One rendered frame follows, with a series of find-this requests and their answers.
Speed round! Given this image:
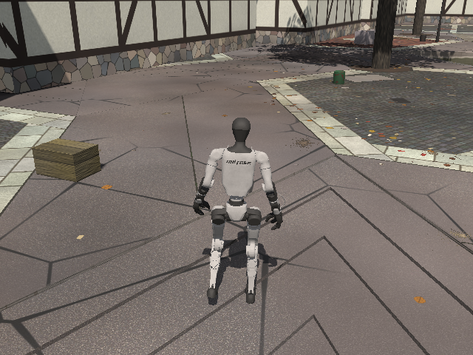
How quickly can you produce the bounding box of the right robot upper arm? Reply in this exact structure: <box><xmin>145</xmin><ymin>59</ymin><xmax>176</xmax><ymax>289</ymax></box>
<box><xmin>255</xmin><ymin>150</ymin><xmax>274</xmax><ymax>193</ymax></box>

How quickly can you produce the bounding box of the robot right thigh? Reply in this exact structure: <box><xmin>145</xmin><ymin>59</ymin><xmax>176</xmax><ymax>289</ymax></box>
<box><xmin>246</xmin><ymin>206</ymin><xmax>262</xmax><ymax>258</ymax></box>

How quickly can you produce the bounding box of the left robot upper arm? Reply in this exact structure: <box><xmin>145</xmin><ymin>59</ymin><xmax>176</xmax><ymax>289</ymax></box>
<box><xmin>202</xmin><ymin>148</ymin><xmax>225</xmax><ymax>188</ymax></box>

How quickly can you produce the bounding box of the left robot forearm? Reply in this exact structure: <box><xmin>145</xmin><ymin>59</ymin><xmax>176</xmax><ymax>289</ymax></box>
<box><xmin>195</xmin><ymin>177</ymin><xmax>209</xmax><ymax>203</ymax></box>

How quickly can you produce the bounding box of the robot right hand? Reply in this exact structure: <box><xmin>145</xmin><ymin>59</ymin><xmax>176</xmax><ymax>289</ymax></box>
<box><xmin>265</xmin><ymin>212</ymin><xmax>283</xmax><ymax>230</ymax></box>

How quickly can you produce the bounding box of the right robot shin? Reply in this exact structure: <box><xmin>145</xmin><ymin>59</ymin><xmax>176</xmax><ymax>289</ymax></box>
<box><xmin>247</xmin><ymin>246</ymin><xmax>258</xmax><ymax>294</ymax></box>

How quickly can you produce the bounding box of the robot left hand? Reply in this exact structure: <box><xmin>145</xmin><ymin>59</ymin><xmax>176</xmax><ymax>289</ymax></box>
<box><xmin>193</xmin><ymin>200</ymin><xmax>210</xmax><ymax>215</ymax></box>

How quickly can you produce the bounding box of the right robot forearm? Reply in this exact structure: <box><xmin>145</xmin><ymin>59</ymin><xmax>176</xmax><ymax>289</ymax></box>
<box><xmin>266</xmin><ymin>181</ymin><xmax>281</xmax><ymax>214</ymax></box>

